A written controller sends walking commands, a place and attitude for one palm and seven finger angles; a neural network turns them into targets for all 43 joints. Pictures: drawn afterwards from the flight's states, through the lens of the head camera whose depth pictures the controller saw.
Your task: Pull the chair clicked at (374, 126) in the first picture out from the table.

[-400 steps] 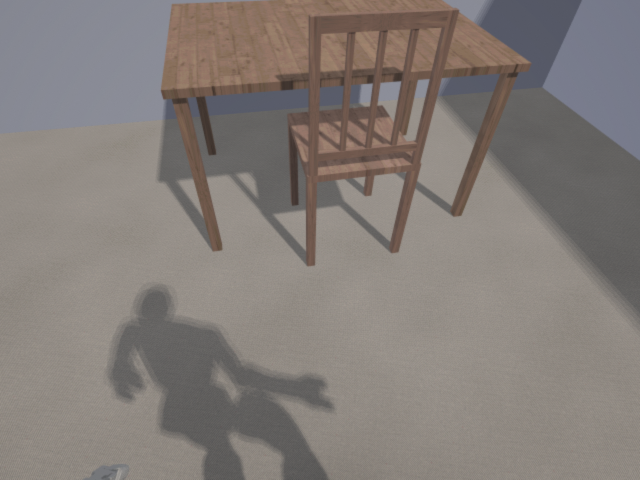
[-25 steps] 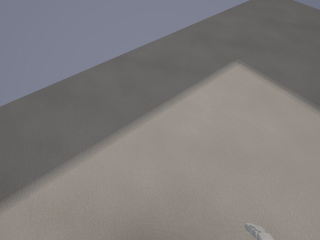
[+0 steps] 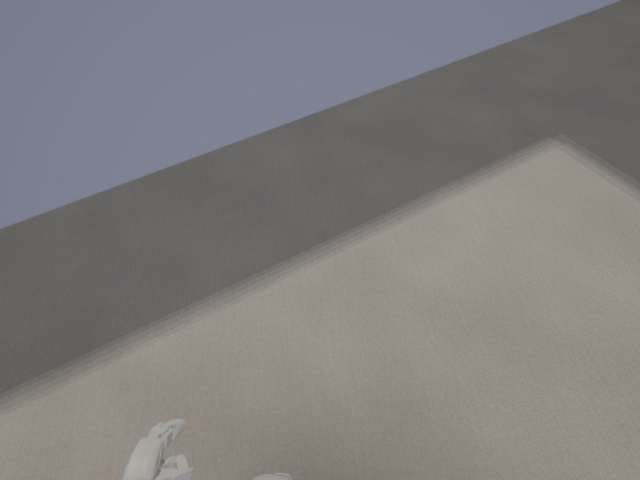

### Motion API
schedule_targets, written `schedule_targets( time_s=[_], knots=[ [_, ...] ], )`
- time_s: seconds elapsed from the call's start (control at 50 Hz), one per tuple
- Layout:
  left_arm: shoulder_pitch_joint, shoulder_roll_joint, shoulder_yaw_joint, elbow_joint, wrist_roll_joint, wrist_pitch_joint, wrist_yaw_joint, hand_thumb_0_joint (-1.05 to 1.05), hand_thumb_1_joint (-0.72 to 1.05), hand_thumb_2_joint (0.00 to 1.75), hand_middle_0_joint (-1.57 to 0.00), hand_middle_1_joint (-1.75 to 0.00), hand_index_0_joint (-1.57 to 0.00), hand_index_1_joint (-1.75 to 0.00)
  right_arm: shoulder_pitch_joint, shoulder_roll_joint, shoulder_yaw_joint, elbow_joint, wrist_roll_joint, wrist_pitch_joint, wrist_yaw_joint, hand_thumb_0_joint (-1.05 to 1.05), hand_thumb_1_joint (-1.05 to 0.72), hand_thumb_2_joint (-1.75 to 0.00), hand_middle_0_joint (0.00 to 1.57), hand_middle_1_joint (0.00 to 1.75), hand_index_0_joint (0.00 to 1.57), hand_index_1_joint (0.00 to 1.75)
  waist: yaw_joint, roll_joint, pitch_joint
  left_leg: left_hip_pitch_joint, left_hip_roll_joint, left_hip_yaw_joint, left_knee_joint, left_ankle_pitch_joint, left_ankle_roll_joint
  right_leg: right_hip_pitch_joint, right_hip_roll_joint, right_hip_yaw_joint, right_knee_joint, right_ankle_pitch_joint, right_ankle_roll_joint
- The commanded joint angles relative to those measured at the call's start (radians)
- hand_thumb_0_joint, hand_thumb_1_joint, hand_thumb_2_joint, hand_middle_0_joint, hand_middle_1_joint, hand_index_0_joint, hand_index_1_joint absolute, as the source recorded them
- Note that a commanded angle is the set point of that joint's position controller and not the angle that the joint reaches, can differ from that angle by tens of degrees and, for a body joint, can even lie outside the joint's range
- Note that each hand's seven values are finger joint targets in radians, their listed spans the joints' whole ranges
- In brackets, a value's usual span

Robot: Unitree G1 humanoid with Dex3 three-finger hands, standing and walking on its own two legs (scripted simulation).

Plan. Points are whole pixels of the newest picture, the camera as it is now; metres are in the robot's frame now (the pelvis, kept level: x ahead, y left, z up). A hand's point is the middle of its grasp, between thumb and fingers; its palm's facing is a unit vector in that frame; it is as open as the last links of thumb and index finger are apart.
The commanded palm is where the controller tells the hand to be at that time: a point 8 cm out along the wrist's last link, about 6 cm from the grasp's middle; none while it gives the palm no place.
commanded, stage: turn to face it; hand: left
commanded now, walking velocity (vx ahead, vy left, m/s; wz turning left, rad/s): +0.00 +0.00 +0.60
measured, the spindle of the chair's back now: out of the picture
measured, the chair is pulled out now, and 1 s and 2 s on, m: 0.00 0.00 0.00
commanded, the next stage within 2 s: none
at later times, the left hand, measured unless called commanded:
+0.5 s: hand out of the picture -0.06 +0.24 -0.18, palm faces +0.38 -0.89 -0.25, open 7.4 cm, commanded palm none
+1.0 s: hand out of the picture +0.00 +0.24 -0.13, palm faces +0.55 -0.78 -0.29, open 7.4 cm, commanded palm none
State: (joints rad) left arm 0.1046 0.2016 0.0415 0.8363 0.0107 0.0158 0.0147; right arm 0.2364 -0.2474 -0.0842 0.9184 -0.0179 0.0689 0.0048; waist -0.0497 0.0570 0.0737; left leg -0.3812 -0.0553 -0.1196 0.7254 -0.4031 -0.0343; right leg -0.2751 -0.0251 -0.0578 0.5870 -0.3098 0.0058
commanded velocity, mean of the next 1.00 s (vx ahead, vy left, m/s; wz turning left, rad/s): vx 0.00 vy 0.00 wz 0.60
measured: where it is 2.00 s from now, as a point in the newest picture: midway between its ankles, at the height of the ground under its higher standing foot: outside the picture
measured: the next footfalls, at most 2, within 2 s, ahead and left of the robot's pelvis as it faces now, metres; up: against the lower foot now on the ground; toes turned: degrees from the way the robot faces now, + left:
left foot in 0.46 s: +0.00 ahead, +0.14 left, +0.00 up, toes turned +24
right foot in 0.98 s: +0.09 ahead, -0.08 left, +0.00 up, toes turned +34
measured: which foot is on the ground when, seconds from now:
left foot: up 0.00-0.44, down 0.46-0.98, up 1.00-1.00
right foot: down 0.00-0.46, up 0.48-0.96, down 0.98-1.00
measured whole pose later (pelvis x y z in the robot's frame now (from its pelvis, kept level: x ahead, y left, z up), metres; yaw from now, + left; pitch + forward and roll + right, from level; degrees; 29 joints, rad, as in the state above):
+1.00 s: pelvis +0.00 -0.01 +0.00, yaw +35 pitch +1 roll +1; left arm 0.11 0.22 0.05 0.84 0.01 0.02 0.02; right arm 0.25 -0.23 -0.07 0.92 -0.02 0.07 0.01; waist -0.05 0.05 0.06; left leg -0.36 -0.08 -0.17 0.60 -0.28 -0.02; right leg -0.27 -0.01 -0.02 0.56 -0.30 0.05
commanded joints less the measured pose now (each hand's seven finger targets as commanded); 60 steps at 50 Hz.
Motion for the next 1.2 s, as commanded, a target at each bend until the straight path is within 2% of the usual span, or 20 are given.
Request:
schedule_targets(
  time_s=[0.0, 0.06, 0.32, 0.36, 0.4, 0.42, 0.44, 0.46, 0.54, 0.58, 0.72, 0.82, 0.88, 0.92, 0.94, 0.96, 0.98, 1.0, 1.06, 1.18],
  knots=[
    [0.048, 0.206, 0.054, -0.064, 0.004, -0.023, 0.028, 0.0, 0.9, 0.9, -0.2, -0.3, -0.2, -0.3, -0.034, -0.109, -0.037, -0.086, -0.003, -0.016, 0.008, 0.0, -0.9, -0.9, 0.2, 0.3, 0.2, 0.3, 0.042, -0.237, -0.087, -0.207, 0.07, 0.019, 0.489, -0.099, -0.018, 0.12, -0.389, 0.264, -0.295, 0.293, -0.123],
    [0.026, 0.158, 0.03, -0.07, 0.002, -0.027, 0.018, 0.0, 0.9, 0.9, -0.2, -0.3, -0.2, -0.3, 0.008, -0.084, -0.028, -0.05, -0.005, -0.008, 0.024, 0.0, -0.9, -0.9, 0.2, 0.3, 0.2, 0.3, 0.019, -0.239, -0.04, -0.224, 0.083, 0.087, 0.539, 0.043, -0.046, 0.124, -0.28, 0.058, -0.262, 0.371, -0.07],
    [0.176, 0.225, 0.057, 0.0, 0.02, -0.011, 0.018, 0.0, 0.9, 0.9, -0.2, -0.3, -0.2, -0.3, -0.151, -0.052, 0.006, -0.091, 0.007, -0.022, 0.031, 0.0, -0.9, -0.9, 0.2, 0.3, 0.2, 0.3, 0.104, -0.289, -0.077, -0.066, 0.099, 0.228, 0.071, -0.031, -0.032, 0.216, -0.362, -0.067, -0.173, 0.514, -0.11],
    [0.173, 0.235, 0.062, 0.009, 0.019, -0.006, 0.015, 0.0, 0.9, 0.9, -0.2, -0.3, -0.2, -0.3, -0.129, -0.057, 0.006, -0.094, 0.007, -0.028, 0.028, 0.0, -0.9, -0.9, 0.2, 0.3, 0.2, 0.3, 0.092, -0.292, -0.099, 0.001, 0.087, 0.249, -0.018, 0.002, -0.018, 0.201, -0.366, -0.086, -0.132, 0.51, -0.094],
    [0.159, 0.226, 0.066, 0.009, 0.007, -0.002, 0.011, 0.0, 0.9, 0.9, -0.2, -0.3, -0.2, -0.3, -0.035, -0.103, -0.007, -0.08, 0.003, -0.042, 0.027, 0.0, -0.9, -0.9, 0.2, 0.3, 0.2, 0.3, 0.033, -0.193, -0.159, 0.198, 0.09, 0.227, -0.267, 0.198, 0.003, 0.127, -0.339, -0.142, 0.055, 0.435, -0.029],
    [0.166, 0.184, 0.062, -0.013, -0.001, 0.001, 0.005, 0.0, 0.9, 0.9, -0.2, -0.3, -0.2, -0.3, 0.043, -0.205, -0.033, -0.068, -0.002, -0.054, 0.02, 0.0, -0.9, -0.9, 0.2, 0.3, 0.2, 0.3, -0.015, 0.057, -0.226, 0.406, 0.254, -0.004, -0.343, 0.439, 0.08, -0.081, -0.244, -0.178, 0.288, 0.183, 0.043],
    [0.105, 0.119, 0.037, -0.066, -0.003, 0.003, 0.0, 0.0, 0.9, 0.9, -0.2, -0.3, -0.2, -0.3, 0.111, -0.301, -0.056, -0.057, 0.006, -0.055, 0.009, 0.0, -0.9, -0.9, 0.2, 0.3, 0.2, 0.3, -0.052, 0.302, -0.239, 0.49, 0.48, -0.298, -0.352, 0.914, 0.215, -0.334, -0.112, -0.116, 0.491, -0.385, 0.108],
    [0.069, 0.152, 0.037, -0.075, 0.005, 0.015, 0.007, 0.0, 0.9, 0.9, -0.2, -0.3, -0.2, -0.3, 0.136, -0.295, -0.049, -0.035, 0.01, -0.046, 0.004, 0.0, -0.9, -0.9, 0.2, 0.3, 0.2, 0.3, -0.051, 0.172, -0.246, 0.463, 0.509, -0.23, -0.32, 0.926, 0.27, -0.338, -0.128, -0.008, 0.579, -0.372, 0.09],
    [0.069, 0.154, 0.048, -0.019, 0.006, 0.02, -0.001, 0.0, 0.9, 0.9, -0.2, -0.3, -0.2, -0.3, -0.054, -0.191, -0.016, -0.089, 0.002, -0.054, -0.015, 0.0, -0.9, -0.9, 0.2, 0.3, 0.2, 0.3, 0.023, 0.123, -0.096, 0.263, 0.31, -0.079, -0.359, 0.694, 0.184, -0.309, -0.12, 0.042, 0.631, -0.118, 0.1],
    [0.107, 0.156, 0.05, -0.002, 0.008, 0.021, -0.007, 0.0, 0.9, 0.9, -0.2, -0.3, -0.2, -0.3, -0.074, -0.182, -0.011, -0.099, 0.005, -0.058, -0.013, 0.0, -0.9, -0.9, 0.2, 0.3, 0.2, 0.3, 0.043, 0.1, -0.101, 0.238, 0.265, -0.05, -0.383, 0.611, 0.162, -0.276, -0.104, 0.038, 0.609, -0.056, 0.105],
    [0.039, 0.15, 0.049, -0.036, 0.007, 0.024, 0.003, 0.0, 0.9, 0.9, -0.2, -0.3, -0.2, -0.3, -0.026, -0.188, -0.022, -0.091, 0.0, -0.05, -0.007, 0.0, -0.9, -0.9, 0.2, 0.3, 0.2, 0.3, 0.022, 0.083, -0.069, 0.202, 0.264, -0.189, -0.434, 0.351, 0.196, -0.261, -0.074, 0.062, 0.454, -0.064, 0.116],
    [-0.009, 0.131, 0.041, -0.073, 0.0, 0.014, 0.007, 0.0, 0.9, 0.9, -0.2, -0.3, -0.2, -0.3, 0.004, -0.19, -0.033, -0.084, -0.007, -0.044, -0.008, 0.0, -0.9, -0.9, 0.2, 0.3, 0.2, 0.3, 0.005, 0.108, -0.105, 0.229, 0.26, -0.274, -0.384, 0.431, 0.215, -0.203, -0.03, 0.066, 0.288, -0.125, 0.1],
    [0.04, 0.125, 0.037, -0.07, -0.008, 0.004, 0.011, 0.0, 0.9, 0.9, -0.2, -0.3, -0.2, -0.3, -0.019, -0.192, -0.037, -0.09, -0.007, -0.04, -0.008, 0.0, -0.9, -0.9, 0.2, 0.3, 0.2, 0.3, 0.028, 0.115, -0.138, 0.186, 0.235, -0.306, -0.323, 0.554, 0.203, -0.061, 0.013, 0.056, 0.103, -0.105, 0.086],
    [0.114, 0.137, 0.042, -0.053, -0.013, -0.009, 0.015, 0.0, 0.9, 0.9, -0.2, -0.3, -0.2, -0.3, -0.039, -0.173, -0.037, -0.096, 0.002, -0.038, -0.006, 0.0, -0.9, -0.9, 0.2, 0.3, 0.2, 0.3, 0.065, 0.071, -0.174, 0.097, 0.184, -0.29, -0.251, 0.499, 0.15, 0.127, 0.014, 0.046, -0.135, 0.066, 0.079],
    [0.153, 0.182, 0.051, -0.046, -0.007, -0.021, 0.019, 0.0, 0.9, 0.9, -0.2, -0.3, -0.2, -0.3, -0.027, -0.132, -0.033, -0.098, 0.011, -0.039, -0.001, 0.0, -0.9, -0.9, 0.2, 0.3, 0.2, 0.3, 0.082, -0.04, -0.197, -0.023, 0.124, -0.236, -0.166, 0.325, 0.09, 0.285, -0.084, 0.125, -0.27, 0.129, 0.059],
    [0.156, 0.283, 0.071, -0.049, 0.01, -0.029, 0.028, 0.0, 0.9, 0.9, -0.2, -0.3, -0.2, -0.3, 0.004, -0.052, -0.021, -0.117, 0.018, -0.039, 0.001, 0.0, -0.9, -0.9, 0.2, 0.3, 0.2, 0.3, 0.084, -0.363, -0.195, -0.259, -0.028, -0.019, 0.08, -0.09, -0.006, 0.421, -0.389, 0.424, -0.336, 0.181, -0.047],
    [0.142, 0.305, 0.067, -0.064, 0.008, -0.02, 0.03, 0.0, 0.9, 0.9, -0.2, -0.3, -0.2, -0.3, -0.014, -0.105, -0.032, -0.123, 0.004, -0.035, -0.001, 0.0, -0.9, -0.9, 0.2, 0.3, 0.2, 0.3, 0.083, -0.316, -0.168, -0.236, -0.007, 0.007, 0.301, -0.21, -0.017, 0.23, -0.517, 0.458, -0.327, 0.272, -0.139],
    [0.087, 0.246, 0.056, -0.073, 0.005, -0.017, 0.032, 0.0, 0.9, 0.9, -0.2, -0.3, -0.2, -0.3, -0.016, -0.118, -0.038, -0.107, -0.003, -0.023, 0.003, 0.0, -0.9, -0.9, 0.2, 0.3, 0.2, 0.3, 0.054, -0.212, -0.113, -0.21, 0.029, -0.017, 0.415, -0.141, -0.009, 0.125, -0.447, 0.346, -0.329, 0.195, -0.15],
    [-0.003, 0.159, 0.03, -0.085, -0.001, -0.023, 0.019, 0.0, 0.9, 0.9, -0.2, -0.3, -0.2, -0.3, 0.027, -0.093, -0.034, -0.046, -0.009, -0.008, 0.022, 0.0, -0.9, -0.9, 0.2, 0.3, 0.2, 0.3, 0.005, -0.201, -0.021, -0.223, 0.064, 0.054, 0.529, 0.037, -0.036, 0.085, -0.28, 0.125, -0.299, 0.237, -0.08],
    [0.138, 0.165, 0.033, -0.03, 0.004, -0.03, 0.022, 0.0, 0.9, 0.9, -0.2, -0.3, -0.2, -0.3, -0.034, -0.085, -0.023, -0.045, -0.002, 0.001, 0.025, 0.0, -0.9, -0.9, 0.2, 0.3, 0.2, 0.3, 0.054, -0.241, -0.033, -0.238, 0.091, 0.098, 0.476, 0.063, -0.066, 0.204, -0.296, 0.018, -0.26, 0.451, -0.082]
  ],
)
